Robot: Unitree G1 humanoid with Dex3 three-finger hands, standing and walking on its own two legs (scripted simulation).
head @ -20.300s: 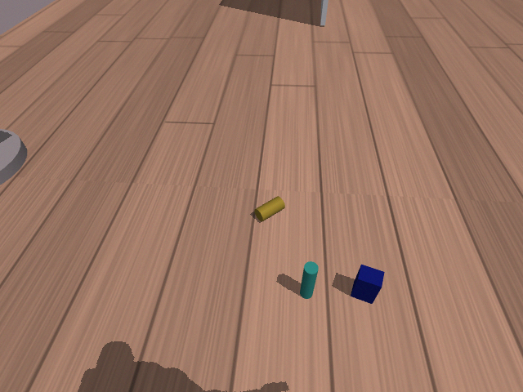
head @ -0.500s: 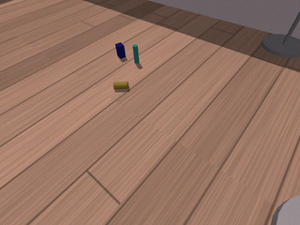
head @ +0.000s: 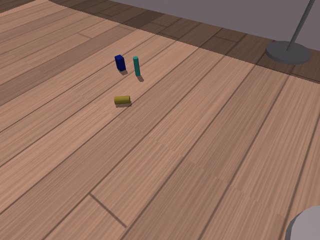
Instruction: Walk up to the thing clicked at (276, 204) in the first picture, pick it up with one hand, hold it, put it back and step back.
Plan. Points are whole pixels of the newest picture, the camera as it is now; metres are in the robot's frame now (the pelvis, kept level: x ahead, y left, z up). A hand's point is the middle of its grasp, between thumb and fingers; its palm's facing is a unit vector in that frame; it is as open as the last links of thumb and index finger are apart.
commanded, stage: stand
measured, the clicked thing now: (122, 100) +1.43 +0.34 -0.74
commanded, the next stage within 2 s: none
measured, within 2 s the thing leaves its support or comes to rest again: neither
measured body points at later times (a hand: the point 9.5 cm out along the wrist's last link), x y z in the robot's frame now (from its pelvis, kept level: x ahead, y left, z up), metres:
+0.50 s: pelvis +0.00 +0.01 +0.01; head +0.00 +0.00 +0.46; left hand +0.07 +0.31 -0.12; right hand +0.09 -0.30 -0.13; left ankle -0.01 +0.13 -0.74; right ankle +0.02 -0.13 -0.74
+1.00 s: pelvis -0.01 +0.01 +0.01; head +0.00 +0.00 +0.46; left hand +0.06 +0.31 -0.12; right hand +0.08 -0.29 -0.13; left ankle -0.01 +0.13 -0.74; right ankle +0.02 -0.13 -0.74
